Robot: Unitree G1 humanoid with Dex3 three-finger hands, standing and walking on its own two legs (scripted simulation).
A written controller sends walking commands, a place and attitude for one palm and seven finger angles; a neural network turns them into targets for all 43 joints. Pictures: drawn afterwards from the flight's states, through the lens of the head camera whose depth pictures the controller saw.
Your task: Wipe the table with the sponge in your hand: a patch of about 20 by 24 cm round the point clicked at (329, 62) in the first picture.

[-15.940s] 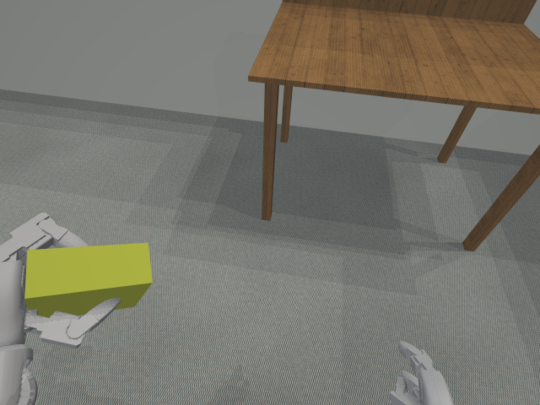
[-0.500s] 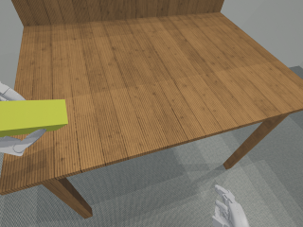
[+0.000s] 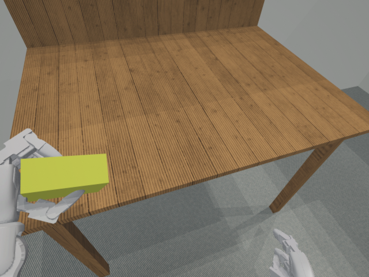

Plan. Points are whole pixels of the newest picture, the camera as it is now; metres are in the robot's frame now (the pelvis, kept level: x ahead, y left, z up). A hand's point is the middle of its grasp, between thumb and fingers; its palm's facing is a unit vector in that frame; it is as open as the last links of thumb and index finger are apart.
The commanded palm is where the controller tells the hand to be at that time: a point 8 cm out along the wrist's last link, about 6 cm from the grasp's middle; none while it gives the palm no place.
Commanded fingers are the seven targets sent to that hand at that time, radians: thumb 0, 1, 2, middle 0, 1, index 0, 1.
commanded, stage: come to a stop and stand still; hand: left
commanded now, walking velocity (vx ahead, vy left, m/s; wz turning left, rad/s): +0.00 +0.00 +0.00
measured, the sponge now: (78, 177) +0.23 +0.21 +0.15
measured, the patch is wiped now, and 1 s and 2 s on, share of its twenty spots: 0.00 0.00 0.00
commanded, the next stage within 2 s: look again from close up in 0.66 s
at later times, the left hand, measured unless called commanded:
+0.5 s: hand (37, 167) +0.24 +0.28 +0.16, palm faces +0.39 -0.84 -0.37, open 9.1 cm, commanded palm +0.18 +0.31 +0.18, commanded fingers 0.00 0.10 1.30 -1.20 -1.60 -1.20 -1.60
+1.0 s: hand (43, 167) +0.24 +0.26 +0.16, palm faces +0.39 -0.85 -0.36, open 9.1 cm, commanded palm +0.18 +0.30 +0.18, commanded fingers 0.00 0.10 1.30 -1.20 -1.60 -1.20 -1.60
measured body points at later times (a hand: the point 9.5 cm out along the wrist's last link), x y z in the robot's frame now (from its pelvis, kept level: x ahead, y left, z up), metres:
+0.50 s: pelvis +0.02 +0.02 +0.00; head +0.05 +0.05 +0.45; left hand +0.21 +0.32 +0.18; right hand +0.21 -0.19 -0.07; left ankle -0.01 +0.09 -0.74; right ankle +0.09 -0.10 -0.74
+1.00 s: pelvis +0.02 +0.02 +0.00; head +0.05 +0.04 +0.45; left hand +0.21 +0.31 +0.18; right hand +0.20 -0.20 -0.07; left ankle -0.01 +0.09 -0.74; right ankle +0.09 -0.10 -0.74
